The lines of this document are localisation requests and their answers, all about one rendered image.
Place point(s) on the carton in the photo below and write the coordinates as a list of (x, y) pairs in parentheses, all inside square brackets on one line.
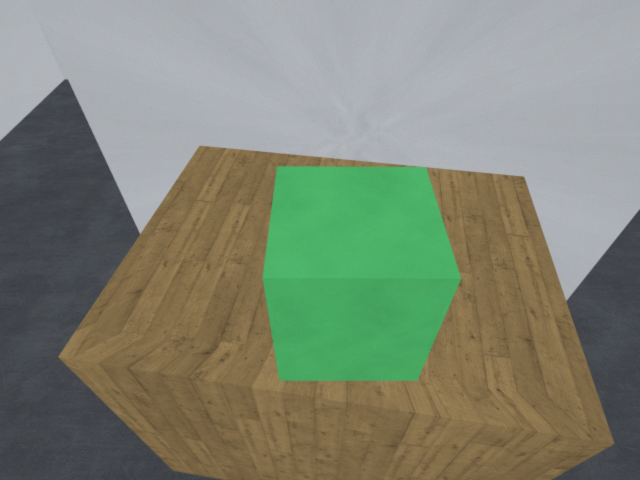
[(359, 272)]

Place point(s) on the pedestal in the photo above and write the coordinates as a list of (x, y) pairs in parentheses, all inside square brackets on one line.
[(179, 346)]

